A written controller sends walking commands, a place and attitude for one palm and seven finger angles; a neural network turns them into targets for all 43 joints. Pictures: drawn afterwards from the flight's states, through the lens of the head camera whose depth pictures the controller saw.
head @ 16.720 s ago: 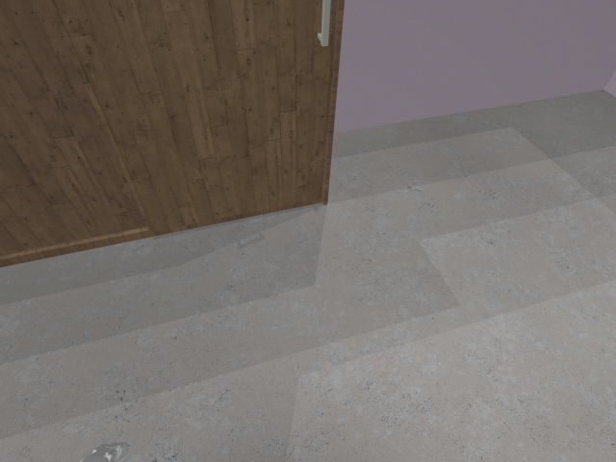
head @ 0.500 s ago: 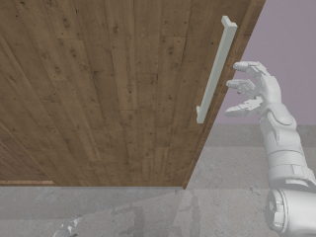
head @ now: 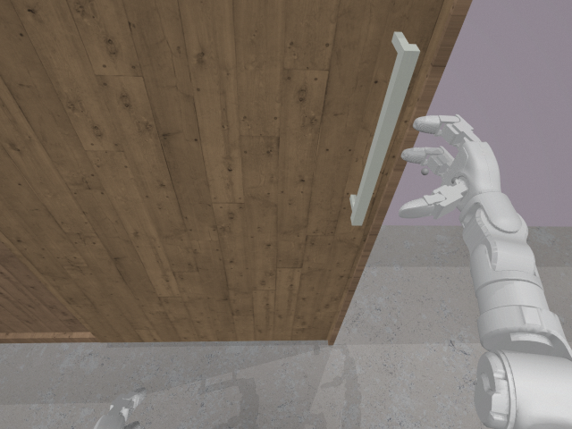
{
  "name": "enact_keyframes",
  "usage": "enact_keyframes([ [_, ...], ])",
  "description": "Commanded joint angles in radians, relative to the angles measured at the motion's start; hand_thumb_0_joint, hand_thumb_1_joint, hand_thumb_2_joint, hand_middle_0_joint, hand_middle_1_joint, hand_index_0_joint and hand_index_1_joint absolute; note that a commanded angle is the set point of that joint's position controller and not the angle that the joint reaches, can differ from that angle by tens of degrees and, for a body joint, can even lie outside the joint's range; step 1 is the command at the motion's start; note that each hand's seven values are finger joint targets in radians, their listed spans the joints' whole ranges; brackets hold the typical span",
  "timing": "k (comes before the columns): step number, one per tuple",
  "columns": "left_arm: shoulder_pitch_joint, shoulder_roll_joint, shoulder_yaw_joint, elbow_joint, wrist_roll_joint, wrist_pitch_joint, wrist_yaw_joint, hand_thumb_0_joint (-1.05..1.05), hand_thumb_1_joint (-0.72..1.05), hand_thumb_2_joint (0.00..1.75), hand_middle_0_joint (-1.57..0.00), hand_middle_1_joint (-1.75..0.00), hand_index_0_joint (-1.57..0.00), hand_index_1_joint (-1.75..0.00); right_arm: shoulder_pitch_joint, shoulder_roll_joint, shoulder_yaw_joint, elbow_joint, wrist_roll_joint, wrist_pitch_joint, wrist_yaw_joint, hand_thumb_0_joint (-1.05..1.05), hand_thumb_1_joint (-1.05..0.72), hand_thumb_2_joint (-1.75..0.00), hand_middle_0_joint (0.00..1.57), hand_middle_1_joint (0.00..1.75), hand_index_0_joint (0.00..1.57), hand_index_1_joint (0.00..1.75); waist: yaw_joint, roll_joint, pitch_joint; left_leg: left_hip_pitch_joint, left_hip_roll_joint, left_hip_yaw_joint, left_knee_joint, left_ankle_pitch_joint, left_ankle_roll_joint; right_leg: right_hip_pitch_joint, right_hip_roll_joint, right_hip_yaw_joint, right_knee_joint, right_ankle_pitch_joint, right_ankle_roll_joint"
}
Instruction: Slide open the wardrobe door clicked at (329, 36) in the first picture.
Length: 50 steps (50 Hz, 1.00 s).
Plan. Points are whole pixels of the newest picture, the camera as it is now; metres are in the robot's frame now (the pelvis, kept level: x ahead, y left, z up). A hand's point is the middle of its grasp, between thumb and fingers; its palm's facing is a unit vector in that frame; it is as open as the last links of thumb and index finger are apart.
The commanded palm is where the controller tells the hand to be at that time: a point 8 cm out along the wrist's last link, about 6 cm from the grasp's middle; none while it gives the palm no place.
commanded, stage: move the hooked fingers beside the handle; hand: right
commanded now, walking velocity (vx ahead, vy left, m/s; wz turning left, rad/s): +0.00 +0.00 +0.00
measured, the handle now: (374, 145) +0.49 -0.07 +0.15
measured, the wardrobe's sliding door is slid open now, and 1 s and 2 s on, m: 0.00 0.00 0.00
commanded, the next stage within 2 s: feel for the door with the fingertips in 0.24 s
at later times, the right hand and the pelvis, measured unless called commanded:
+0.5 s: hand (416, 173) +0.42 -0.12 +0.17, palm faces -0.14 +0.99 +0.00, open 14.0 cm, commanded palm +0.40 -0.17 +0.17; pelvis +0.00 +0.00 +0.00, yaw +0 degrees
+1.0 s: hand (398, 166) +0.43 -0.10 +0.17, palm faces -0.12 +0.99 -0.01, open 14.0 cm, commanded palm +0.42 -0.15 +0.17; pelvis -0.01 +0.01 +0.00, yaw +0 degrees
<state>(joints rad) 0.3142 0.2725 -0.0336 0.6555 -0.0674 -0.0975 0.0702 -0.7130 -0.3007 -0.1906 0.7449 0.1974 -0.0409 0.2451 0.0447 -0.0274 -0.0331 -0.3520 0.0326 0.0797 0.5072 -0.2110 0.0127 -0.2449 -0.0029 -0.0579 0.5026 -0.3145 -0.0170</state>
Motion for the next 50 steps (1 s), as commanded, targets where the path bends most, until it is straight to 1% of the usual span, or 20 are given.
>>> enact_keyframes([
  [1, -0.018, 0.124, 0.035, -0.119, -0.001, -0.039, 0.004, 0.0, 0.9, 0.9, -0.2, -0.3, -0.2, -0.3, -0.487, -0.181, -0.054, -0.192, 0.01, -0.055, -0.027, 0.0, 0.5, -0.3, 0.3, 1.2, 0.3, 1.2, 0.007, 0.055, -0.296, 0.187, -0.015, -0.038, -0.019, 0.271, 0.018, 0.028, -0.004, 0.053, -0.063, 0.28, -0.014],
  [3, -0.015, 0.126, 0.034, -0.117, -0.001, -0.035, 0.006, 0.0, 0.9, 0.9, -0.2, -0.3, -0.2, -0.3, -0.488, -0.227, -0.092, -0.145, -0.001, -0.052, -0.04, 0.0, 0.5, -0.3, 0.3, 1.2, 0.3, 1.2, 0.003, 0.072, -0.268, 0.181, -0.012, -0.043, -0.023, 0.236, 0.016, -0.007, -0.003, 0.051, -0.064, 0.237, -0.014],
  [6, -0.023, 0.121, 0.032, -0.135, 0.0, -0.028, 0.005, 0.0, 0.9, 0.9, -0.2, -0.3, -0.2, -0.3, -0.488, -0.245, -0.096, -0.166, -0.017, -0.074, -0.042, 0.0, 0.5, -0.3, 0.3, 1.2, 0.3, 1.2, -0.005, 0.049, -0.305, 0.214, -0.009, -0.05, -0.013, 0.267, 0.018, 0.0, -0.001, 0.044, -0.06, 0.262, -0.016],
  [8, -0.029, 0.114, 0.032, -0.143, -0.002, -0.033, 0.004, 0.0, 0.9, 0.9, -0.2, -0.3, -0.2, -0.3, -0.526, -0.192, -0.047, -0.219, -0.014, -0.094, -0.032, 0.0, 0.5, -0.3, 0.3, 1.2, 0.3, 1.2, 0.002, -0.002, -0.336, 0.205, -0.011, -0.048, -0.005, 0.293, 0.022, 0.04, -0.004, 0.047, -0.053, 0.3, -0.011],
  [11, -0.022, 0.117, 0.036, -0.142, -0.001, -0.035, 0.004, 0.0, 0.9, 0.9, -0.2, -0.3, -0.2, -0.3, -0.504, -0.187, -0.056, -0.222, 0.004, -0.091, -0.02, 0.0, 0.5, -0.3, 0.3, 1.2, 0.3, 1.2, 0.003, 0.04, -0.365, 0.222, -0.017, -0.046, -0.004, 0.325, 0.019, 0.058, -0.007, 0.053, -0.049, 0.338, -0.012],
  [16, -0.024, 0.119, 0.036, -0.136, -0.002, -0.029, 0.004, 0.0, 0.9, 0.9, -0.2, -0.3, -0.2, -0.3, -0.458, -0.199, -0.069, -0.219, 0.002, -0.062, -0.02, 0.0, 0.5, -0.3, 0.3, 1.2, 0.3, 1.2, -0.004, 0.028, -0.322, 0.22, -0.015, -0.043, -0.015, 0.312, 0.02, 0.035, -0.003, 0.047, -0.056, 0.314, -0.013],
  [18, -0.031, 0.112, 0.037, -0.14, -0.005, -0.031, 0.0, 0.0, 0.9, 0.9, -0.2, -0.3, -0.2, -0.3, -0.467, -0.122, -0.005, -0.26, 0.007, -0.06, -0.017, 0.0, 0.5, -0.3, 0.3, 1.2, 0.3, 1.2, 0.006, 0.023, -0.311, 0.204, -0.016, -0.037, -0.018, 0.31, 0.021, 0.051, -0.005, 0.05, -0.058, 0.326, -0.011],
  [21, -0.031, 0.116, 0.043, -0.138, -0.002, -0.033, -0.002, 0.0, 0.9, 0.9, -0.2, -0.3, -0.2, -0.3, -0.435, -0.15, -0.041, -0.308, 0.018, -0.054, -0.027, 0.0, 0.5, -0.3, 0.3, 1.2, 0.3, 1.2, -0.009, 0.037, -0.347, 0.232, -0.017, -0.038, -0.016, 0.334, 0.02, 0.064, -0.005, 0.05, -0.056, 0.35, -0.011],
  [23, -0.044, 0.107, 0.039, -0.136, -0.004, -0.033, -0.003, 0.0, 0.9, 0.9, -0.2, -0.3, -0.2, -0.3, -0.445, -0.084, 0.013, -0.313, 0.016, -0.044, -0.036, 0.0, 0.5, -0.3, 0.3, 1.2, 0.3, 1.2, 0.004, 0.025, -0.306, 0.198, -0.018, -0.034, -0.024, 0.299, 0.019, 0.062, -0.004, 0.049, -0.061, 0.316, -0.01],
  [25, -0.042, 0.114, 0.04, -0.129, -0.004, -0.029, -0.001, 0.0, 0.9, 0.9, -0.2, -0.3, -0.2, -0.3, -0.444, -0.123, -0.018, -0.292, 0.01, -0.037, -0.055, 0.0, 0.5, -0.3, 0.3, 1.2, 0.3, 1.2, 0.002, 0.065, -0.281, 0.197, -0.02, -0.035, -0.033, 0.254, 0.017, 0.038, -0.003, 0.051, -0.07, 0.267, -0.013],
  [28, -0.053, 0.105, 0.036, -0.131, -0.001, -0.03, 0.0, 0.0, 0.9, 0.9, -0.2, -0.3, -0.2, -0.3, -0.48, -0.118, -0.011, -0.318, -0.004, -0.041, -0.083, 0.0, 0.5, -0.3, 0.3, 1.2, 0.3, 1.2, -0.001, 0.015, -0.289, 0.201, -0.016, -0.041, -0.035, 0.23, 0.019, 0.038, 0.002, 0.047, -0.076, 0.243, -0.012],
  [32, -0.06, 0.097, 0.033, -0.135, 0.003, -0.032, -0.002, 0.0, 0.9, 0.9, -0.2, -0.3, -0.2, -0.3, -0.482, -0.091, -0.002, -0.318, -0.005, -0.053, -0.102, 0.0, 0.5, -0.3, 0.3, 1.2, 0.3, 1.2, -0.004, 0.037, -0.312, 0.226, -0.017, -0.046, -0.034, 0.253, 0.018, 0.044, 0.003, 0.043, -0.074, 0.255, -0.014],
  [34, -0.061, 0.105, 0.035, -0.136, 0.004, -0.029, -0.001, 0.0, 0.9, 0.9, -0.2, -0.3, -0.2, -0.3, -0.43, -0.131, -0.038, -0.299, -0.006, -0.056, -0.106, 0.0, 0.5, -0.3, 0.3, 1.2, 0.3, 1.2, -0.019, 0.079, -0.313, 0.251, -0.018, -0.047, -0.032, 0.26, 0.017, 0.026, 0.0, 0.042, -0.075, 0.26, -0.015],
  [36, -0.071, 0.097, 0.032, -0.14, -0.001, -0.028, -0.004, 0.0, 0.9, 0.9, -0.2, -0.3, -0.2, -0.3, -0.439, -0.079, 0.007, -0.3, -0.01, -0.053, -0.104, 0.0, 0.5, -0.3, 0.3, 1.2, 0.3, 1.2, -0.01, 0.058, -0.293, 0.234, -0.018, -0.049, -0.036, 0.262, 0.015, 0.028, 0.002, 0.034, -0.078, 0.25, -0.014],
  [40, -0.061, 0.105, 0.03, -0.13, 0.0, -0.017, 0.002, 0.0, 0.9, 0.9, -0.2, -0.3, -0.2, -0.3, -0.476, -0.137, -0.032, -0.215, -0.02, -0.039, -0.113, 0.0, 0.5, -0.3, 0.3, 1.2, 0.3, 1.2, 0.004, 0.098, -0.247, 0.219, -0.016, -0.056, -0.052, 0.196, 0.007, -0.019, 0.004, 0.032, -0.082, 0.178, -0.019],
  [41, -0.061, 0.102, 0.027, -0.131, -0.002, -0.019, 0.002, 0.0, 0.9, 0.9, -0.2, -0.3, -0.2, -0.3, -0.529, -0.104, 0.005, -0.221, -0.02, -0.043, -0.109, 0.0, 0.5, -0.3, 0.3, 1.2, 0.3, 1.2, 0.017, 0.081, -0.247, 0.205, -0.015, -0.057, -0.054, 0.184, 0.007, -0.014, 0.006, 0.034, -0.083, 0.166, -0.02],
  [45, -0.045, 0.103, 0.028, -0.122, 0.0, -0.028, 0.006, 0.0, 0.9, 0.9, -0.2, -0.3, -0.2, -0.3, -0.592, -0.119, -0.001, -0.201, -0.015, -0.076, -0.097, 0.0, 0.5, -0.3, 0.3, 1.2, 0.3, 1.2, 0.021, 0.049, -0.302, 0.216, -0.017, -0.06, -0.042, 0.202, 0.012, 0.007, 0.008, 0.04, -0.071, 0.186, -0.02],
  [48, -0.032, 0.103, 0.03, -0.107, 0.0, -0.038, 0.005, 0.0, 0.9, 0.9, -0.2, -0.3, -0.2, -0.3, -0.604, -0.091, 0.014, -0.135, -0.01, -0.091, -0.089, 0.0, 0.5, -0.3, 0.3, 1.2, 0.3, 1.2, 0.031, 0.049, -0.293, 0.189, -0.02, -0.057, -0.042, 0.199, 0.012, 0.004, 0.009, 0.037, -0.064, 0.177, -0.018],
  [49, -0.018, 0.11, 0.032, -0.103, 0.003, -0.038, 0.005, 0.0, 0.9, 0.9, -0.2, -0.3, -0.2, -0.3, -0.61, -0.121, -0.011, -0.117, -0.01, -0.097, -0.09, 0.0, 0.5, -0.3, 0.3, 1.2, 0.3, 1.2, 0.03, 0.088, -0.29, 0.199, -0.021, -0.054, -0.039, 0.199, 0.01, -0.01, 0.009, 0.042, -0.064, 0.179, -0.02],
  [50, -0.018, 0.111, 0.032, -0.102, 0.002, -0.039, 0.003, 0.0, 0.9, 0.9, -0.2, -0.3, -0.2, -0.3, -0.603, -0.122, -0.012, -0.101, -0.012, -0.1, -0.088, 0.0, 0.5, -0.3, 0.3, 1.2, 0.3, 1.2, 0.026, 0.078, -0.296, 0.203, -0.021, -0.057, -0.034, 0.206, 0.011, -0.017, 0.01, 0.042, -0.065, 0.183, -0.019],
])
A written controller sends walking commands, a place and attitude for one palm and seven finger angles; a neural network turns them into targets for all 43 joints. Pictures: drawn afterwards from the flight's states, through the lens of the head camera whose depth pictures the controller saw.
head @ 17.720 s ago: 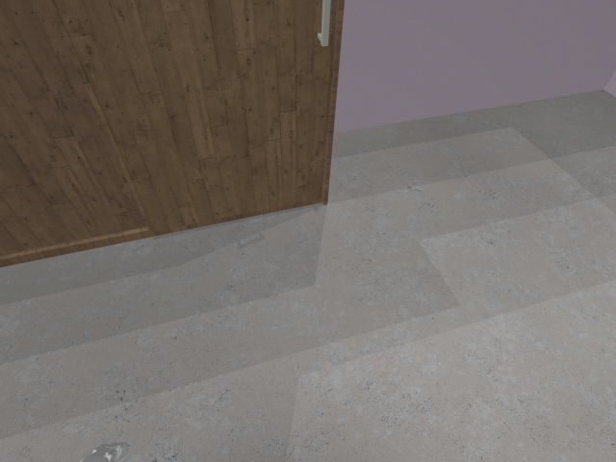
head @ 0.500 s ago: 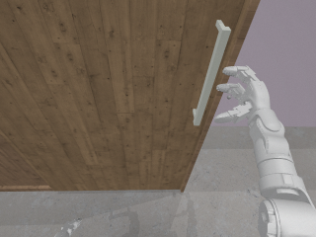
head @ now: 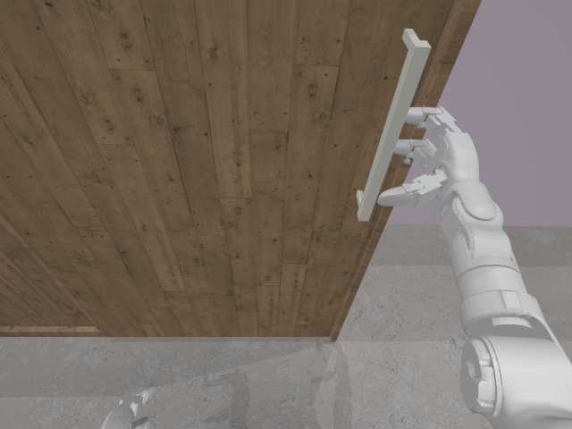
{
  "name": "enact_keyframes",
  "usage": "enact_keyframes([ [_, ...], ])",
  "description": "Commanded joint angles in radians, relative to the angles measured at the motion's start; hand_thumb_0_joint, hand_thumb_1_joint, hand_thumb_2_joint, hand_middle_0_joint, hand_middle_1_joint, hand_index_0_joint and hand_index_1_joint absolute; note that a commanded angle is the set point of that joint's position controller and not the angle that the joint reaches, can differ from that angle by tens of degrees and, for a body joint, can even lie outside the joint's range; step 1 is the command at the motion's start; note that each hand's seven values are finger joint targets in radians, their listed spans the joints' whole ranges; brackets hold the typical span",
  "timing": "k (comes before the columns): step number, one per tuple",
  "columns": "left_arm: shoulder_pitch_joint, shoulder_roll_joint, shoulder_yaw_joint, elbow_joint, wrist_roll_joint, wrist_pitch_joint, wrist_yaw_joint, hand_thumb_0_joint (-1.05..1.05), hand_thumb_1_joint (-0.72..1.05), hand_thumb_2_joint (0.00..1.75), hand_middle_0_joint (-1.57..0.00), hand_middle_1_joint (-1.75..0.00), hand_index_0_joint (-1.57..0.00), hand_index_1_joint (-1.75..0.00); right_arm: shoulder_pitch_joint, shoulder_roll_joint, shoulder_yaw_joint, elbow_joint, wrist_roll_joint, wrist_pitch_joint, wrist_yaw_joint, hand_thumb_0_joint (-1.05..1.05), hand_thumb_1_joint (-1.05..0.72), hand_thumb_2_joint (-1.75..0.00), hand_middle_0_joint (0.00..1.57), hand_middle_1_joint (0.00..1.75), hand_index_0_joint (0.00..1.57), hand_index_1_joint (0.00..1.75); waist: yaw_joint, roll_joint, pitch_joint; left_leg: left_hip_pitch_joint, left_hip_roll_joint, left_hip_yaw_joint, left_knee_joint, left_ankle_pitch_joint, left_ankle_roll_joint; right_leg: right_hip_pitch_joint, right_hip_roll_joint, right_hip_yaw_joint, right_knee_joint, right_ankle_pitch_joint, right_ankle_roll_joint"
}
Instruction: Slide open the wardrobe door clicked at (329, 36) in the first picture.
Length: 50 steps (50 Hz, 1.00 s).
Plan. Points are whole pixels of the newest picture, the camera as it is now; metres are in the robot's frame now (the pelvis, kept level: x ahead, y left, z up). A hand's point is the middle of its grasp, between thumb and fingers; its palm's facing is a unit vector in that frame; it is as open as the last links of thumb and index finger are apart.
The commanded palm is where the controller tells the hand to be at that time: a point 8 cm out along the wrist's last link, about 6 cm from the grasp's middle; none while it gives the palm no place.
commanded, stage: feel for the door with the fingertips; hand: right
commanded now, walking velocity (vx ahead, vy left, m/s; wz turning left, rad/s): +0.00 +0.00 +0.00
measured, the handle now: (382, 141) +0.51 -0.08 +0.15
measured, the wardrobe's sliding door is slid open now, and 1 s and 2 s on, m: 0.00 0.00 0.00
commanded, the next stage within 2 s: slide the fingers in behind the handle in 0.24 s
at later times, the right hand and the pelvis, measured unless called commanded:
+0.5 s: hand (396, 152) +0.46 -0.10 +0.17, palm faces -0.13 +0.99 -0.02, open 13.8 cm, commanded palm +0.44 -0.16 +0.17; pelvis +0.00 +0.00 +0.00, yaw +1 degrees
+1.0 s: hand (387, 155) +0.45 -0.08 +0.17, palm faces -0.15 +0.99 -0.01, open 14.0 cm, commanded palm +0.43 -0.14 +0.17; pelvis +0.00 +0.00 +0.00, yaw +0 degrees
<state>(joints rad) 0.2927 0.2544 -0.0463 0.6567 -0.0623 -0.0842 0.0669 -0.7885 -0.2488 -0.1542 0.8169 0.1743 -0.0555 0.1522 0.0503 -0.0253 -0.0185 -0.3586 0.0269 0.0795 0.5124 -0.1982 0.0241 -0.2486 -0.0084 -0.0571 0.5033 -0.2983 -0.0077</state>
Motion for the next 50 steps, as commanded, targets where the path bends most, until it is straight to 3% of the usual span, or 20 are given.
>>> enact_keyframes([
  [1, 0.009, 0.129, 0.045, -0.102, -0.002, -0.054, 0.005, 0.0, 0.9, 0.9, -0.2, -0.3, -0.2, -0.3, -0.537, -0.172, -0.05, -0.161, 0.011, -0.087, 0.005, 0.0, 0.5, -0.3, 0.3, 1.2, 0.3, 1.2, 0.021, 0.075, -0.319, 0.211, -0.014, -0.06, -0.04, 0.195, -0.003, -0.019, 0.017, 0.036, -0.063, 0.161, -0.028],
  [4, 0.027, 0.133, 0.049, -0.097, -0.001, -0.054, 0.0, 0.0, 0.9, 0.9, -0.2, -0.3, -0.2, -0.3, -0.559, -0.173, -0.046, -0.128, -0.002, -0.099, 0.0, 0.0, 0.5, -0.3, 0.3, 1.2, 0.3, 1.2, 0.024, 0.067, -0.315, 0.196, -0.015, -0.056, -0.031, 0.195, 0.0, -0.025, 0.016, 0.039, -0.057, 0.168, -0.028],
  [7, 0.044, 0.137, 0.051, -0.093, 0.002, -0.056, -0.002, 0.0, 0.9, 0.9, -0.2, -0.3, -0.2, -0.3, -0.576, -0.229, -0.094, -0.109, -0.006, -0.116, -0.007, 0.0, 0.5, -0.3, 0.3, 1.2, 0.3, 1.2, 0.016, 0.076, -0.346, 0.227, -0.015, -0.065, -0.027, 0.206, -0.002, -0.047, 0.018, 0.035, -0.057, 0.167, -0.028],
  [8, 0.042, 0.132, 0.051, -0.096, 0.002, -0.057, -0.004, 0.0, 0.9, 0.9, -0.2, -0.3, -0.2, -0.3, -0.596, -0.204, -0.069, -0.131, -0.01, -0.125, -0.006, 0.0, 0.5, -0.3, 0.3, 1.2, 0.3, 1.2, 0.022, 0.038, -0.361, 0.22, -0.015, -0.065, -0.024, 0.218, -0.001, -0.03, 0.019, 0.031, -0.054, 0.176, -0.027],
  [12, 0.068, 0.139, 0.057, -0.084, 0.003, -0.058, -0.007, 0.0, 0.9, 0.9, -0.2, -0.3, -0.2, -0.3, -0.605, -0.229, -0.09, -0.095, -0.015, -0.14, -0.011, 0.0, 0.5, -0.3, 0.3, 1.2, 0.3, 1.2, 0.027, 0.059, -0.355, 0.22, -0.019, -0.067, -0.023, 0.236, -0.003, -0.043, 0.016, 0.029, -0.049, 0.186, -0.028],
  [18, 0.091, 0.138, 0.059, -0.066, 0.004, -0.065, -0.01, 0.0, 0.9, 0.9, -0.2, -0.3, -0.2, -0.3, -0.678, -0.175, -0.039, -0.067, -0.021, -0.149, -0.007, 0.0, 0.5, -0.3, 0.3, 1.2, 0.3, 1.2, 0.054, 0.038, -0.335, 0.162, -0.024, -0.058, -0.029, 0.194, -0.002, -0.029, 0.016, 0.038, -0.051, 0.158, -0.027],
  [20, 0.095, 0.141, 0.062, -0.072, 0.008, -0.069, -0.013, 0.0, 0.9, 0.9, -0.2, -0.3, -0.2, -0.3, -0.64, -0.194, -0.065, -0.085, -0.018, -0.156, -0.009, 0.0, 0.5, -0.3, 0.3, 1.2, 0.3, 1.2, 0.036, 0.048, -0.384, 0.194, -0.024, -0.056, -0.016, 0.225, 0.001, -0.017, 0.016, 0.041, -0.047, 0.195, -0.026],
  [22, 0.086, 0.136, 0.062, -0.077, 0.009, -0.072, -0.017, 0.0, 0.9, 0.9, -0.2, -0.3, -0.2, -0.3, -0.617, -0.164, -0.049, -0.111, -0.013, -0.159, -0.004, 0.0, 0.5, -0.3, 0.3, 1.2, 0.3, 1.2, 0.031, 0.036, -0.39, 0.192, -0.026, -0.055, -0.015, 0.244, 0.002, -0.001, 0.014, 0.036, -0.044, 0.212, -0.025],
  [25, 0.077, 0.141, 0.06, -0.085, 0.007, -0.067, -0.018, 0.0, 0.9, 0.9, -0.2, -0.3, -0.2, -0.3, -0.561, -0.18, -0.071, -0.089, -0.003, -0.15, -0.001, 0.0, 0.5, -0.3, 0.3, 1.2, 0.3, 1.2, 0.021, 0.101, -0.356, 0.207, -0.027, -0.054, -0.019, 0.231, 0.0, -0.036, 0.012, 0.035, -0.051, 0.192, -0.029],
  [26, 0.074, 0.144, 0.06, -0.084, 0.005, -0.064, -0.016, 0.0, 0.9, 0.9, -0.2, -0.3, -0.2, -0.3, -0.564, -0.214, -0.092, -0.091, -0.007, -0.147, -0.003, 0.0, 0.5, -0.3, 0.3, 1.2, 0.3, 1.2, 0.019, 0.096, -0.339, 0.204, -0.025, -0.057, -0.024, 0.217, -0.001, -0.047, 0.013, 0.032, -0.054, 0.174, -0.029],
  [29, 0.058, 0.136, 0.058, -0.104, 0.009, -0.063, -0.019, 0.0, 0.9, 0.9, -0.2, -0.3, -0.2, -0.3, -0.552, -0.203, -0.082, -0.155, -0.022, -0.149, -0.014, 0.0, 0.5, -0.3, 0.3, 1.2, 0.3, 1.2, 0.002, 0.028, -0.353, 0.214, -0.021, -0.056, -0.015, 0.225, 0.006, -0.032, 0.016, 0.031, -0.055, 0.195, -0.026],
  [30, 0.052, 0.135, 0.057, -0.106, 0.006, -0.061, -0.02, 0.0, 0.9, 0.9, -0.2, -0.3, -0.2, -0.3, -0.515, -0.21, -0.094, -0.148, -0.021, -0.144, -0.015, 0.0, 0.5, -0.3, 0.3, 1.2, 0.3, 1.2, -0.002, 0.058, -0.356, 0.22, -0.024, -0.055, -0.014, 0.235, 0.004, -0.032, 0.014, 0.03, -0.054, 0.199, -0.026],
  [34, 0.037, 0.132, 0.059, -0.119, 0.003, -0.056, -0.018, 0.0, 0.9, 0.9, -0.2, -0.3, -0.2, -0.3, -0.519, -0.169, -0.057, -0.196, -0.014, -0.126, -0.015, 0.0, 0.5, -0.3, 0.3, 1.2, 0.3, 1.2, 0.007, 0.088, -0.346, 0.219, -0.025, -0.052, -0.02, 0.225, 0.002, -0.025, 0.01, 0.032, -0.058, 0.19, -0.028],
  [35, 0.025, 0.127, 0.057, -0.122, 0.001, -0.056, -0.018, 0.0, 0.9, 0.9, -0.2, -0.3, -0.2, -0.3, -0.522, -0.137, -0.03, -0.219, -0.012, -0.122, -0.013, 0.0, 0.5, -0.3, 0.3, 1.2, 0.3, 1.2, 0.011, 0.057, -0.345, 0.204, -0.026, -0.053, -0.02, 0.234, 0.003, -0.006, 0.01, 0.031, -0.057, 0.2, -0.027],
  [36, 0.021, 0.125, 0.057, -0.123, 0.001, -0.056, -0.018, 0.0, 0.9, 0.9, -0.2, -0.3, -0.2, -0.3, -0.505, -0.146, -0.047, -0.22, -0.009, -0.115, -0.017, 0.0, 0.5, -0.3, 0.3, 1.2, 0.3, 1.2, 0.001, 0.039, -0.343, 0.2, -0.025, -0.055, -0.022, 0.227, 0.003, -0.004, 0.011, 0.029, -0.056, 0.195, -0.025],
  [39, 0.024, 0.129, 0.053, -0.113, 0.003, -0.049, -0.012, 0.0, 0.9, 0.9, -0.2, -0.3, -0.2, -0.3, -0.553, -0.147, -0.037, -0.201, -0.01, -0.096, -0.029, 0.0, 0.5, -0.3, 0.3, 1.2, 0.3, 1.2, 0.023, 0.099, -0.309, 0.192, -0.024, -0.052, -0.034, 0.189, -0.003, -0.025, 0.011, 0.034, -0.06, 0.156, -0.029],
  [40, 0.017, 0.127, 0.053, -0.114, 0.001, -0.05, -0.011, 0.0, 0.9, 0.9, -0.2, -0.3, -0.2, -0.3, -0.563, -0.148, -0.039, -0.201, -0.011, -0.093, -0.032, 0.0, 0.5, -0.3, 0.3, 1.2, 0.3, 1.2, 0.023, 0.081, -0.311, 0.184, -0.024, -0.057, -0.033, 0.194, -0.003, -0.019, 0.012, 0.033, -0.057, 0.158, -0.03],
  [43, 0.014, 0.117, 0.05, -0.112, 0.004, -0.053, -0.012, 0.0, 0.9, 0.9, -0.2, -0.3, -0.2, -0.3, -0.596, -0.11, -0.003, -0.235, -0.018, -0.099, -0.038, 0.0, 0.5, -0.3, 0.3, 1.2, 0.3, 1.2, 0.024, 0.022, -0.35, 0.187, -0.022, -0.054, -0.022, 0.231, 0.002, 0.012, 0.016, 0.036, -0.049, 0.2, -0.024],
  [45, 0.011, 0.117, 0.053, -0.119, 0.006, -0.055, -0.016, 0.0, 0.9, 0.9, -0.2, -0.3, -0.2, -0.3, -0.556, -0.092, -0.002, -0.261, -0.013, -0.104, -0.04, 0.0, 0.5, -0.3, 0.3, 1.2, 0.3, 1.2, 0.01, 0.033, -0.399, 0.205, -0.025, -0.048, -0.006, 0.272, 0.006, 0.043, 0.013, 0.042, -0.042, 0.259, -0.021],
  [50, 0.005, 0.119, 0.052, -0.115, 0.004, -0.041, -0.024, 0.0, 0.9, 0.9, -0.2, -0.3, -0.2, -0.3, -0.483, -0.046, 0.019, -0.201, -0.011, -0.062, -0.049, 0.0, 0.5, -0.3, 0.3, 1.2, 0.3, 1.2, 0.012, 0.095, -0.312, 0.18, -0.025, -0.04, -0.014, 0.266, 0.002, -0.001, 0.012, 0.038, -0.046, 0.242, -0.021],
])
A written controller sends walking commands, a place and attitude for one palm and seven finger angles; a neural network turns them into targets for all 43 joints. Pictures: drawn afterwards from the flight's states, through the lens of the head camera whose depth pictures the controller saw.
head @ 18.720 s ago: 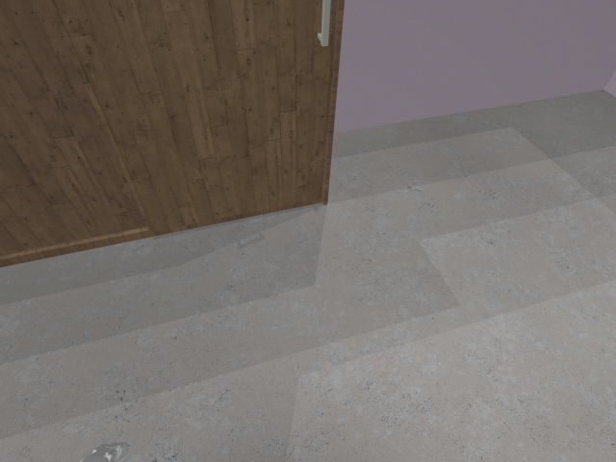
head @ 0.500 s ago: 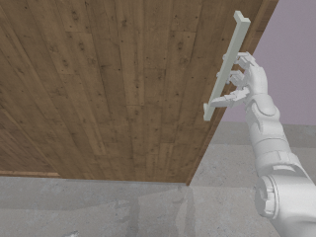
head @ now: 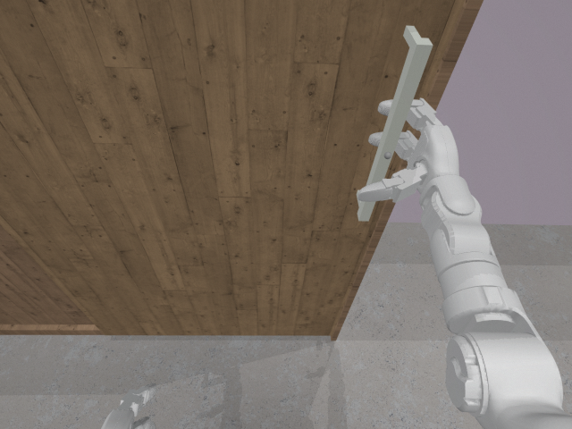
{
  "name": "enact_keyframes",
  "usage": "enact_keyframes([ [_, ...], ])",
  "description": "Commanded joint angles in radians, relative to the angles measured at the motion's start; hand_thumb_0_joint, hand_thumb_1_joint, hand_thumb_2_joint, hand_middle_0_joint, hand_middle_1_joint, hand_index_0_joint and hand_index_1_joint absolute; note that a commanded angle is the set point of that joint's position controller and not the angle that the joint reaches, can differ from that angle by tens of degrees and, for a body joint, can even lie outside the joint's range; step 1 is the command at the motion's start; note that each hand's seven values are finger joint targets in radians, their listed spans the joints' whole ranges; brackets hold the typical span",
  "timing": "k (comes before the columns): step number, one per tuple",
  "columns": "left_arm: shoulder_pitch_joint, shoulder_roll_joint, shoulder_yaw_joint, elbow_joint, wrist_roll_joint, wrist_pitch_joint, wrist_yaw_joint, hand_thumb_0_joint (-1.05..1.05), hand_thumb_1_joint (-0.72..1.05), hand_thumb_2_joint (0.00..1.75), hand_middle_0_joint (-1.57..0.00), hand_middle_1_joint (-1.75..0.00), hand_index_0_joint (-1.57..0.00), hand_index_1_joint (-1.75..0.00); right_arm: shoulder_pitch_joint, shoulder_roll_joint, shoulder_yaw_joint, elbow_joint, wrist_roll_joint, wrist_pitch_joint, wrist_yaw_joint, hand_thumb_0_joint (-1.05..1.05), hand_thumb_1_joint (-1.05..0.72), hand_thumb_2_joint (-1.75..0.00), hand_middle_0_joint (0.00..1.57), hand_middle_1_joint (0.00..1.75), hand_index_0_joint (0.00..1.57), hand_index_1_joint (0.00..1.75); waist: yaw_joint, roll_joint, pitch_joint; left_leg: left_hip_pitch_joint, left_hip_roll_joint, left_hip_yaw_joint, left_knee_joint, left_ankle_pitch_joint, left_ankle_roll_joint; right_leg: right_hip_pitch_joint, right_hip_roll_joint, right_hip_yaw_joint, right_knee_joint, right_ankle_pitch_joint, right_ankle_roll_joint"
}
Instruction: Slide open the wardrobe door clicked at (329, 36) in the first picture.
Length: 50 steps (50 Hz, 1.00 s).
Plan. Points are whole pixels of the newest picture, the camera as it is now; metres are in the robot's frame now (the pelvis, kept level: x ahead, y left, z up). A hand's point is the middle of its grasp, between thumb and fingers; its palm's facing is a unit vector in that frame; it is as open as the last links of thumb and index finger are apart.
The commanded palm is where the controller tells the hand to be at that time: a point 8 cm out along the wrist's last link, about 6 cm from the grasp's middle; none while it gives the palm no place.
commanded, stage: slide the fingers in behind the handle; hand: right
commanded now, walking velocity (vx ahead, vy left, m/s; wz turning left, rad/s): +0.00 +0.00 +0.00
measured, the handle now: (383, 141) +0.50 -0.08 +0.15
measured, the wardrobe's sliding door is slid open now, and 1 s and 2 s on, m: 0.00 0.00 0.00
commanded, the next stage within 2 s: grip the handle and tug to test in 1.16 s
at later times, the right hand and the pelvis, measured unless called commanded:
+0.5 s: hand (374, 157) +0.44 -0.06 +0.17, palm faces -0.12 +0.99 -0.01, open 14.0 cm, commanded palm +0.42 -0.12 +0.17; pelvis +0.00 +0.00 +0.00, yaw +0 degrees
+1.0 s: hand (373, 157) +0.44 -0.06 +0.17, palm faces -0.12 +0.99 -0.01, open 14.1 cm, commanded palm +0.42 -0.11 +0.17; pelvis +0.00 +0.00 +0.00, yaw +0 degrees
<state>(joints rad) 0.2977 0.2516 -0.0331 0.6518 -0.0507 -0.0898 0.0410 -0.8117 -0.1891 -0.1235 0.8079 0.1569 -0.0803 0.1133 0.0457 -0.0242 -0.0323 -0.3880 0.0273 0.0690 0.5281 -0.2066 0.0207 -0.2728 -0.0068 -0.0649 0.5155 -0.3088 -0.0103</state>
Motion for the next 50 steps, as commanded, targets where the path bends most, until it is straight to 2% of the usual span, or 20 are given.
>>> enact_keyframes([
  [1, 0.002, 0.122, 0.039, -0.106, -0.005, -0.03, 0.002, 0.0, 0.9, 0.9, -0.2, -0.3, -0.2, -0.3, -0.486, -0.141, -0.036, -0.196, -0.001, -0.033, -0.022, 0.0, 0.5, -0.3, 0.3, 1.2, 0.3, 1.2, 0.016, 0.075, -0.291, 0.206, -0.023, -0.034, -0.035, 0.258, 0.004, 0.014, 0.013, 0.045, -0.061, 0.231, -0.019],
  [3, -0.002, 0.117, 0.04, -0.116, 0.0, -0.026, 0.002, 0.0, 0.9, 0.9, -0.2, -0.3, -0.2, -0.3, -0.492, -0.146, -0.049, -0.229, -0.006, -0.032, -0.039, 0.0, 0.5, -0.3, 0.3, 1.2, 0.3, 1.2, 0.009, 0.088, -0.328, 0.233, -0.023, -0.037, -0.03, 0.269, 0.003, 0.019, 0.014, 0.042, -0.061, 0.24, -0.021],
  [4, -0.004, 0.121, 0.041, -0.123, 0.003, -0.02, 0.003, 0.0, 0.9, 0.9, -0.2, -0.3, -0.2, -0.3, -0.469, -0.188, -0.083, -0.249, -0.008, -0.037, -0.048, 0.0, 0.5, -0.3, 0.3, 1.2, 0.3, 1.2, -0.006, 0.102, -0.351, 0.267, -0.021, -0.039, -0.027, 0.282, 0.004, 0.017, 0.014, 0.042, -0.058, 0.257, -0.023],
  [5, -0.014, 0.113, 0.038, -0.128, 0.001, -0.019, 0.002, 0.0, 0.9, 0.9, -0.2, -0.3, -0.2, -0.3, -0.472, -0.161, -0.062, -0.263, -0.006, -0.039, -0.047, 0.0, 0.5, -0.3, 0.3, 1.2, 0.3, 1.2, -0.002, 0.088, -0.354, 0.272, -0.021, -0.043, -0.027, 0.298, 0.003, 0.021, 0.014, 0.036, -0.061, 0.263, -0.024],
  [7, -0.017, 0.108, 0.035, -0.128, 0.0, -0.018, 0.004, 0.0, 0.9, 0.9, -0.2, -0.3, -0.2, -0.3, -0.493, -0.15, -0.043, -0.279, -0.012, -0.045, -0.048, 0.0, 0.5, -0.3, 0.3, 1.2, 0.3, 1.2, 0.003, 0.057, -0.342, 0.264, -0.021, -0.045, -0.032, 0.289, 0.004, 0.023, 0.015, 0.035, -0.063, 0.25, -0.021],
  [9, -0.01, 0.112, 0.039, -0.127, 0.0, -0.017, 0.007, 0.0, 0.9, 0.9, -0.2, -0.3, -0.2, -0.3, -0.5, -0.135, -0.029, -0.261, -0.009, -0.046, -0.047, 0.0, 0.5, -0.3, 0.3, 1.2, 0.3, 1.2, 0.012, 0.103, -0.327, 0.265, -0.024, -0.04, -0.039, 0.272, 0.002, 0.017, 0.013, 0.039, -0.066, 0.233, -0.025],
  [10, -0.015, 0.112, 0.04, -0.127, -0.002, -0.018, 0.009, 0.0, 0.9, 0.9, -0.2, -0.3, -0.2, -0.3, -0.502, -0.154, -0.046, -0.279, -0.008, -0.048, -0.048, 0.0, 0.5, -0.3, 0.3, 1.2, 0.3, 1.2, 0.01, 0.089, -0.341, 0.266, -0.025, -0.043, -0.039, 0.282, 0.002, 0.031, 0.013, 0.036, -0.066, 0.24, -0.025],
  [12, -0.019, 0.106, 0.035, -0.127, -0.002, -0.02, 0.009, 0.0, 0.9, 0.9, -0.2, -0.3, -0.2, -0.3, -0.509, -0.114, -0.014, -0.281, -0.006, -0.043, -0.044, 0.0, 0.5, -0.3, 0.3, 1.2, 0.3, 1.2, 0.012, 0.038, -0.345, 0.254, -0.024, -0.042, -0.039, 0.282, 0.006, 0.043, 0.015, 0.037, -0.068, 0.244, -0.021],
  [15, -0.017, 0.109, 0.039, -0.125, -0.001, -0.021, 0.009, 0.0, 0.9, 0.9, -0.2, -0.3, -0.2, -0.3, -0.46, -0.119, -0.027, -0.277, -0.003, -0.039, -0.046, 0.0, 0.5, -0.3, 0.3, 1.2, 0.3, 1.2, 0.0, 0.073, -0.356, 0.275, -0.026, -0.038, -0.038, 0.292, 0.006, 0.04, 0.013, 0.038, -0.07, 0.259, -0.021],
  [18, -0.01, 0.111, 0.038, -0.113, -0.002, -0.016, 0.011, 0.0, 0.9, 0.9, -0.2, -0.3, -0.2, -0.3, -0.472, -0.113, -0.024, -0.226, -0.003, -0.021, -0.051, 0.0, 0.5, -0.3, 0.3, 1.2, 0.3, 1.2, 0.014, 0.121, -0.299, 0.253, -0.027, -0.038, -0.053, 0.261, 0.0, 0.009, 0.014, 0.037, -0.075, 0.216, -0.024],
  [20, -0.012, 0.112, 0.04, -0.117, -0.001, -0.016, 0.01, 0.0, 0.9, 0.9, -0.2, -0.3, -0.2, -0.3, -0.482, -0.124, -0.031, -0.251, -0.007, -0.026, -0.057, 0.0, 0.5, -0.3, 0.3, 1.2, 0.3, 1.2, 0.006, 0.087, -0.321, 0.258, -0.024, -0.041, -0.053, 0.255, 0.003, 0.023, 0.016, 0.037, -0.077, 0.22, -0.024],
  [21, -0.018, 0.108, 0.038, -0.12, 0.0, -0.017, 0.009, 0.0, 0.9, 0.9, -0.2, -0.3, -0.2, -0.3, -0.494, -0.118, -0.024, -0.273, -0.009, -0.03, -0.06, 0.0, 0.5, -0.3, 0.3, 1.2, 0.3, 1.2, 0.006, 0.047, -0.339, 0.262, -0.023, -0.045, -0.051, 0.264, 0.005, 0.035, 0.019, 0.033, -0.074, 0.228, -0.023],
  [25, -0.017, 0.107, 0.038, -0.12, -0.001, -0.021, 0.007, 0.0, 0.9, 0.9, -0.2, -0.3, -0.2, -0.3, -0.493, -0.065, 0.02, -0.259, -0.008, -0.04, -0.064, 0.0, 0.5, -0.3, 0.3, 1.2, 0.3, 1.2, 0.017, 0.094, -0.319, 0.246, -0.027, -0.038, -0.052, 0.246, 0.004, 0.033, 0.015, 0.04, -0.076, 0.216, -0.024],
  [31, -0.017, 0.103, 0.041, -0.111, 0.001, -0.031, 0.003, 0.0, 0.9, 0.9, -0.2, -0.3, -0.2, -0.3, -0.53, -0.03, 0.056, -0.289, -0.01, -0.053, -0.065, 0.0, 0.5, -0.3, 0.3, 1.2, 0.3, 1.2, 0.021, 0.039, -0.353, 0.229, -0.028, -0.038, -0.045, 0.257, 0.008, 0.07, 0.015, 0.042, -0.07, 0.234, -0.019],
  [35, -0.019, 0.104, 0.044, -0.113, 0.002, -0.038, -0.001, 0.0, 0.9, 0.9, -0.2, -0.3, -0.2, -0.3, -0.503, 0.008, 0.078, -0.31, -0.002, -0.052, -0.063, 0.0, 0.5, -0.3, 0.3, 1.2, 0.3, 1.2, 0.016, 0.071, -0.37, 0.24, -0.03, -0.032, -0.036, 0.292, 0.009, 0.084, 0.012, 0.047, -0.064, 0.279, -0.019],
  [37, -0.016, 0.107, 0.044, -0.104, 0.004, -0.035, 0.0, 0.0, 0.9, 0.9, -0.2, -0.3, -0.2, -0.3, -0.497, -0.035, 0.042, -0.3, -0.003, -0.047, -0.068, 0.0, 0.5, -0.3, 0.3, 1.2, 0.3, 1.2, 0.014, 0.09, -0.362, 0.252, -0.03, -0.037, -0.04, 0.297, 0.006, 0.069, 0.014, 0.043, -0.063, 0.268, -0.021],
  [39, -0.018, 0.104, 0.042, -0.105, 0.003, -0.033, -0.001, 0.0, 0.9, 0.9, -0.2, -0.3, -0.2, -0.3, -0.515, 0.011, 0.086, -0.291, -0.007, -0.041, -0.064, 0.0, 0.5, -0.3, 0.3, 1.2, 0.3, 1.2, 0.026, 0.074, -0.33, 0.226, -0.029, -0.029, -0.044, 0.276, 0.007, 0.068, 0.015, 0.047, -0.065, 0.255, -0.021],
  [42, -0.011, 0.106, 0.042, -0.097, 0.004, -0.029, 0.002, 0.0, 0.9, 0.9, -0.2, -0.3, -0.2, -0.3, -0.543, -0.021, 0.062, -0.278, -0.01, -0.033, -0.071, 0.0, 0.5, -0.3, 0.3, 1.2, 0.3, 1.2, 0.031, 0.086, -0.33, 0.224, -0.029, -0.032, -0.045, 0.275, 0.005, 0.062, 0.016, 0.048, -0.065, 0.248, -0.022],
  [47, -0.018, 0.102, 0.038, -0.103, 0.006, -0.024, 0.003, 0.0, 0.9, 0.9, -0.2, -0.3, -0.2, -0.3, -0.505, -0.04, 0.033, -0.267, -0.004, -0.025, -0.067, 0.0, 0.5, -0.3, 0.3, 1.2, 0.3, 1.2, 0.016, 0.105, -0.348, 0.259, -0.026, -0.036, -0.039, 0.308, 0.004, 0.046, 0.019, 0.042, -0.06, 0.267, -0.024],
  [50, -0.027, 0.101, 0.036, -0.11, 0.005, -0.019, 0.004, 0.0, 0.9, 0.9, -0.2, -0.3, -0.2, -0.3, -0.499, -0.045, 0.033, -0.27, -0.006, -0.029, -0.064, 0.0, 0.5, -0.3, 0.3, 1.2, 0.3, 1.2, 0.01, 0.071, -0.335, 0.253, -0.026, -0.033, -0.038, 0.3, 0.009, 0.051, 0.02, 0.044, -0.064, 0.272, -0.023],
])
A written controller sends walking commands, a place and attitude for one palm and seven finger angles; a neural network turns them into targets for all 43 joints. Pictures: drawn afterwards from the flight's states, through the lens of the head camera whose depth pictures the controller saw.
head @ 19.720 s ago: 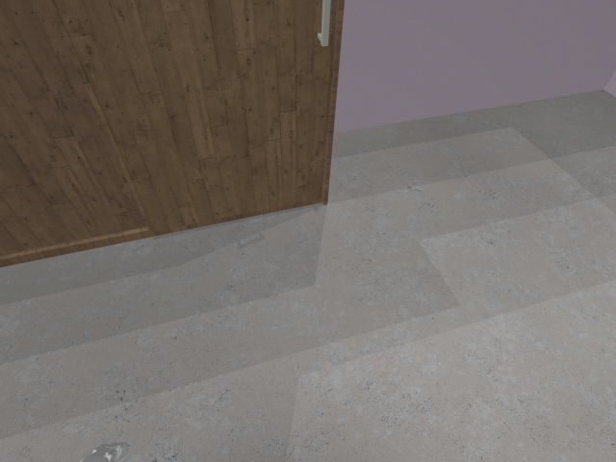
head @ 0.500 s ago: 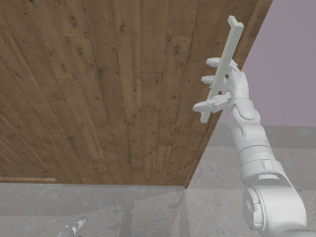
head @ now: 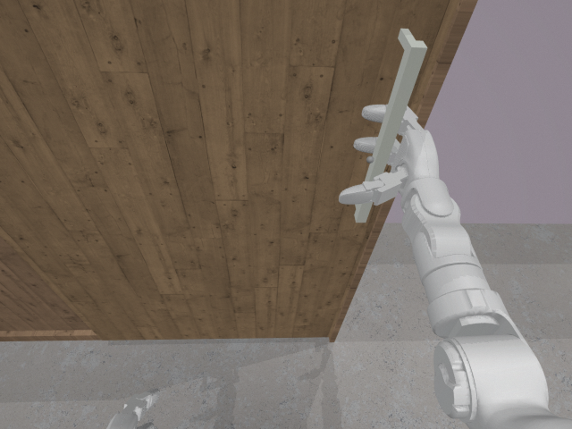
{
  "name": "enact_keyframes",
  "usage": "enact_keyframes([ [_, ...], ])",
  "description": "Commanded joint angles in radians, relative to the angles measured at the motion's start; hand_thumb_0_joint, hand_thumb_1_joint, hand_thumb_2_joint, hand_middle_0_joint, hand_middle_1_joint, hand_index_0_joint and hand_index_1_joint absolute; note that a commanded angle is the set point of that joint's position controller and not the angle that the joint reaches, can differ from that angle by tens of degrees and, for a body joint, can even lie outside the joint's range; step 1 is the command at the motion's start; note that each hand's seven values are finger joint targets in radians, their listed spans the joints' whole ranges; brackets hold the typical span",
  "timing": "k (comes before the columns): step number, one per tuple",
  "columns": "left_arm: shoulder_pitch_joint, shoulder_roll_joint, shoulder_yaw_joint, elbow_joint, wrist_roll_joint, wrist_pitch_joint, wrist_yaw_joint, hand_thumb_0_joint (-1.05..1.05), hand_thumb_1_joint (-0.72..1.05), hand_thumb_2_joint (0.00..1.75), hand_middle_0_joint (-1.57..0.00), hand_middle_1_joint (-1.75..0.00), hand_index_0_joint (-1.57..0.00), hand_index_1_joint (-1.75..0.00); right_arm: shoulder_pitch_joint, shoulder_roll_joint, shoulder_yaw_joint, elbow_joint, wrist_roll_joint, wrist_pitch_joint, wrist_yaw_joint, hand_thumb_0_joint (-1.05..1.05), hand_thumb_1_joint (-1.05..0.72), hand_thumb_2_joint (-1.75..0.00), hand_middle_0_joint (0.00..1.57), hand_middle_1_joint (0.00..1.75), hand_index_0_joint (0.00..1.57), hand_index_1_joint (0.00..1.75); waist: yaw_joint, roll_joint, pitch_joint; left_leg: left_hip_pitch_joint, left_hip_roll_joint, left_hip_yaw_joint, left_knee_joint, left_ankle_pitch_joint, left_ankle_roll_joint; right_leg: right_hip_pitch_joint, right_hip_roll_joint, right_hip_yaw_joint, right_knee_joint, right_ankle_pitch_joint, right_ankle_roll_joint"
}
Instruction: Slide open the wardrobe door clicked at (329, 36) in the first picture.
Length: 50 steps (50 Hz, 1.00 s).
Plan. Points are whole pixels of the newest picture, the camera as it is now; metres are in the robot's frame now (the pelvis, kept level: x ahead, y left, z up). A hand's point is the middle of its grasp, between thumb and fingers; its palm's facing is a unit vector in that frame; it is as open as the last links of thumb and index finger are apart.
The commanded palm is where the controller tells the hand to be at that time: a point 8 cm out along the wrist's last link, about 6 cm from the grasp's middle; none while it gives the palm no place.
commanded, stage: slide the fingers in behind the handle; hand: right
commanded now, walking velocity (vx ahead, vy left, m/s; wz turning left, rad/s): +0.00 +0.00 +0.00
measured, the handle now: (379, 142) +0.50 -0.08 +0.15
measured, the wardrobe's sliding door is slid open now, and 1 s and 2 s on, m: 0.00 0.00 0.00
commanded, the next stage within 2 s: grip the handle and tug to test in 0.16 s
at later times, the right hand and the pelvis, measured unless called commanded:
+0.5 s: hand (372, 160) +0.44 -0.07 +0.17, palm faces -0.13 +0.99 +0.00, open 12.7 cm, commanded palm +0.42 -0.11 +0.17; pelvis +0.00 -0.01 +0.00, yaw +0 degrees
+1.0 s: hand (372, 158) +0.45 -0.07 +0.17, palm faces -0.12 +0.99 -0.01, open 5.3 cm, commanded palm +0.42 -0.11 +0.17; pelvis -0.01 +0.00 +0.00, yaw +0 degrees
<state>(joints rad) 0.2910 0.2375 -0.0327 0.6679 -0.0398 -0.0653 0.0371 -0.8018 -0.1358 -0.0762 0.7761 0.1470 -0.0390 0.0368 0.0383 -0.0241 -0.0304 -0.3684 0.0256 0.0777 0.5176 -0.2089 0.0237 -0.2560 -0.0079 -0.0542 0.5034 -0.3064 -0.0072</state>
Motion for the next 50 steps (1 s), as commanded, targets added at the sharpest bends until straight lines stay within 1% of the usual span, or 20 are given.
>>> enact_keyframes([
  [1, -0.021, 0.114, 0.036, -0.129, -0.005, -0.044, 0.007, 0.0, 0.9, 0.9, -0.2, -0.3, -0.2, -0.3, -0.511, -0.103, -0.023, -0.25, 0.007, -0.072, 0.012, 0.0, 0.5, -0.3, 0.3, 1.2, 0.3, 1.2, 0.015, 0.076, -0.344, 0.239, -0.024, -0.043, -0.026, 0.312, 0.006, 0.036, 0.022, 0.032, -0.049, 0.275, -0.026],
  [3, -0.025, 0.112, 0.036, -0.131, -0.006, -0.042, 0.007, 0.0, 0.9, 0.9, -0.2, -0.3, -0.2, -0.3, -0.51, -0.089, -0.012, -0.249, 0.008, -0.071, 0.014, 0.0, 0.5, -0.3, 0.3, 1.2, 0.3, 1.2, 0.021, 0.079, -0.339, 0.234, -0.024, -0.043, -0.028, 0.313, 0.004, 0.036, 0.02, 0.028, -0.049, 0.271, -0.026],
  [4, -0.019, 0.119, 0.039, -0.133, -0.005, -0.039, 0.008, 0.0, 0.9, 0.9, -0.2, -0.3, -0.2, -0.3, -0.482, -0.123, -0.042, -0.242, 0.007, -0.073, 0.011, 0.0, 0.5, -0.3, 0.3, 1.2, 0.3, 1.2, 0.009, 0.103, -0.351, 0.249, -0.025, -0.039, -0.024, 0.31, 0.005, 0.032, 0.019, 0.033, -0.05, 0.28, -0.026],
  [6, -0.029, 0.114, 0.036, -0.137, -0.006, -0.038, 0.009, 0.0, 0.9, 0.9, -0.2, -0.3, -0.2, -0.3, -0.489, -0.115, -0.035, -0.255, 0.008, -0.071, 0.014, 0.0, 0.5, -0.3, 0.3, 1.2, 0.3, 1.2, 0.012, 0.069, -0.346, 0.244, -0.023, -0.045, -0.027, 0.316, 0.004, 0.033, 0.02, 0.027, -0.05, 0.276, -0.025],
  [9, -0.024, 0.122, 0.036, -0.136, -0.008, -0.029, 0.013, 0.0, 0.9, 0.9, -0.2, -0.3, -0.2, -0.3, -0.471, -0.157, -0.066, -0.212, 0.005, -0.063, 0.012, 0.0, 0.5, -0.3, 0.3, 1.2, 0.3, 1.2, 0.012, 0.114, -0.31, 0.246, -0.023, -0.044, -0.038, 0.274, 0.001, 0.001, 0.018, 0.03, -0.06, 0.233, -0.027],
  [13, -0.032, 0.114, 0.034, -0.144, -0.009, -0.032, 0.015, 0.0, 0.9, 0.9, -0.2, -0.3, -0.2, -0.3, -0.49, -0.156, -0.063, -0.265, 0.001, -0.074, 0.013, 0.0, 0.5, -0.3, 0.3, 1.2, 0.3, 1.2, 0.004, 0.05, -0.356, 0.256, -0.021, -0.05, -0.033, 0.294, 0.006, 0.028, 0.019, 0.025, -0.057, 0.255, -0.024],
  [14, -0.03, 0.116, 0.035, -0.146, -0.008, -0.03, 0.015, 0.0, 0.9, 0.9, -0.2, -0.3, -0.2, -0.3, -0.514, -0.139, -0.039, -0.276, -0.002, -0.079, 0.014, 0.0, 0.45, -0.32, 0.3, 1.21, 0.3, 1.21, 0.016, 0.051, -0.358, 0.251, -0.022, -0.046, -0.032, 0.295, 0.006, 0.041, 0.017, 0.029, -0.057, 0.266, -0.024],
  [16, -0.029, 0.114, 0.038, -0.143, -0.01, -0.038, 0.013, 0.0, 0.9, 0.9, -0.2, -0.3, -0.2, -0.3, -0.506, -0.11, -0.022, -0.288, 0.005, -0.082, 0.016, 0.0, 0.36, -0.36, 0.32, 1.22, 0.32, 1.22, 0.014, 0.045, -0.357, 0.233, -0.026, -0.041, -0.032, 0.292, 0.008, 0.057, 0.014, 0.034, -0.058, 0.277, -0.02],
  [19, -0.02, 0.122, 0.039, -0.132, -0.008, -0.035, 0.016, 0.0, 0.9, 0.9, -0.2, -0.3, -0.2, -0.3, -0.494, -0.114, -0.03, -0.236, 0.01, -0.063, 0.012, 0.0, 0.22, -0.42, 0.33, 1.24, 0.33, 1.24, 0.022, 0.099, -0.317, 0.222, -0.027, -0.035, -0.041, 0.268, 0.004, 0.035, 0.012, 0.038, -0.065, 0.253, -0.022],
  [23, -0.02, 0.114, 0.037, -0.129, -0.005, -0.039, 0.011, 0.0, 0.9, 0.9, -0.2, -0.3, -0.2, -0.3, -0.53, -0.087, -0.005, -0.256, -0.004, -0.06, -0.003, 0.0, 0.03, -0.5, 0.35, 1.27, 0.35, 1.27, 0.022, 0.047, -0.318, 0.202, -0.026, -0.037, -0.041, 0.248, 0.008, 0.043, 0.015, 0.04, -0.068, 0.243, -0.018],
  [24, -0.019, 0.12, 0.041, -0.13, -0.006, -0.038, 0.012, 0.0, 0.9, 0.9, -0.2, -0.3, -0.2, -0.3, -0.505, -0.103, -0.017, -0.252, -0.009, -0.063, -0.007, 0.0, -0.01, -0.52, 0.35, 1.27, 0.35, 1.27, 0.017, 0.065, -0.33, 0.206, -0.027, -0.036, -0.038, 0.247, 0.008, 0.05, 0.013, 0.041, -0.063, 0.253, -0.02],
  [26, -0.015, 0.115, 0.039, -0.127, -0.005, -0.042, 0.01, 0.0, 0.9, 0.9, -0.2, -0.3, -0.2, -0.3, -0.535, -0.064, 0.014, -0.252, -0.001, -0.065, -0.006, 0.0, -0.11, -0.56, 0.36, 1.29, 0.36, 1.29, 0.029, 0.083, -0.327, 0.199, -0.028, -0.034, -0.04, 0.247, 0.006, 0.051, 0.011, 0.045, -0.066, 0.247, -0.019],
  [32, -0.009, 0.121, 0.038, -0.117, -0.005, -0.042, 0.013, 0.0, 0.9, 0.9, -0.2, -0.3, -0.2, -0.3, -0.534, -0.108, -0.022, -0.215, 0.0, -0.07, 0.002, 0.0, -0.39, -0.68, 0.4, 1.33, 0.4, 1.33, 0.027, 0.092, -0.32, 0.205, -0.027, -0.039, -0.043, 0.239, 0.006, 0.033, 0.013, 0.041, -0.066, 0.227, -0.021],
  [34, -0.013, 0.123, 0.038, -0.122, -0.006, -0.043, 0.013, 0.0, 0.9, 0.9, -0.2, -0.3, -0.2, -0.3, -0.528, -0.1, -0.012, -0.211, 0.0, -0.075, 0.005, 0.0, -0.48, -0.72, 0.41, 1.34, 0.41, 1.34, 0.024, 0.083, -0.316, 0.201, -0.027, -0.037, -0.043, 0.224, 0.008, 0.033, 0.012, 0.044, -0.066, 0.222, -0.021],
  [35, -0.016, 0.118, 0.035, -0.12, -0.008, -0.044, 0.013, 0.0, 0.9, 0.9, -0.2, -0.3, -0.2, -0.3, -0.545, -0.082, 0.005, -0.209, -0.002, -0.076, 0.005, 0.0, -0.53, -0.74, 0.41, 1.35, 0.41, 1.35, 0.031, 0.051, -0.303, 0.184, -0.026, -0.039, -0.044, 0.22, 0.008, 0.035, 0.013, 0.042, -0.066, 0.218, -0.02],
  [37, -0.005, 0.119, 0.036, -0.11, -0.007, -0.047, 0.012, 0.0, 0.9, 0.9, -0.2, -0.3, -0.2, -0.3, -0.561, -0.086, 0.002, -0.181, -0.002, -0.075, 0.003, 0.0, -0.62, -0.78, 0.42, 1.36, 0.42, 1.36, 0.038, 0.07, -0.289, 0.171, -0.028, -0.039, -0.047, 0.208, 0.006, 0.025, 0.014, 0.044, -0.063, 0.201, -0.019],
  [40, -0.005, 0.12, 0.039, -0.116, -0.006, -0.05, 0.012, 0.0, 0.9, 0.9, -0.2, -0.3, -0.2, -0.3, -0.549, -0.094, -0.01, -0.182, -0.001, -0.083, 0.001, 0.0, -0.76, -0.84, 0.44, 1.38, 0.44, 1.38, 0.027, 0.08, -0.33, 0.188, -0.026, -0.038, -0.039, 0.219, 0.007, 0.035, 0.014, 0.045, -0.061, 0.215, -0.021],
  [41, -0.007, 0.119, 0.036, -0.117, -0.006, -0.05, 0.012, 0.0, 0.9, 0.9, -0.2, -0.3, -0.2, -0.3, -0.573, -0.068, 0.019, -0.188, -0.002, -0.083, 0.005, 0.0, -0.81, -0.86, 0.44, 1.39, 0.44, 1.39, 0.038, 0.063, -0.327, 0.181, -0.026, -0.039, -0.038, 0.221, 0.006, 0.035, 0.015, 0.042, -0.059, 0.212, -0.02],
  [43, 0.003, 0.121, 0.039, -0.11, -0.005, -0.053, 0.011, 0.0, 0.9, 0.9, -0.2, -0.3, -0.2, -0.3, -0.578, -0.083, 0.003, -0.175, -0.002, -0.086, 0.003, 0.0, -0.9, -0.9, 0.45, 1.4, 0.45, 1.4, 0.036, 0.079, -0.327, 0.18, -0.028, -0.039, -0.037, 0.225, 0.006, 0.033, 0.015, 0.045, -0.058, 0.215, -0.02],
  [50, 0.009, 0.123, 0.038, -0.107, -0.004, -0.052, 0.01, 0.0, 0.9, 0.9, -0.2, -0.3, -0.2, -0.3, -0.6, -0.095, -0.003, -0.15, -0.004, -0.096, 0.005, 0.0, -0.9, -0.9, 0.45, 1.4, 0.45, 1.4, 0.041, 0.076, -0.322, 0.179, -0.026, -0.04, -0.035, 0.222, 0.005, 0.017, 0.017, 0.046, -0.054, 0.206, -0.023],
])
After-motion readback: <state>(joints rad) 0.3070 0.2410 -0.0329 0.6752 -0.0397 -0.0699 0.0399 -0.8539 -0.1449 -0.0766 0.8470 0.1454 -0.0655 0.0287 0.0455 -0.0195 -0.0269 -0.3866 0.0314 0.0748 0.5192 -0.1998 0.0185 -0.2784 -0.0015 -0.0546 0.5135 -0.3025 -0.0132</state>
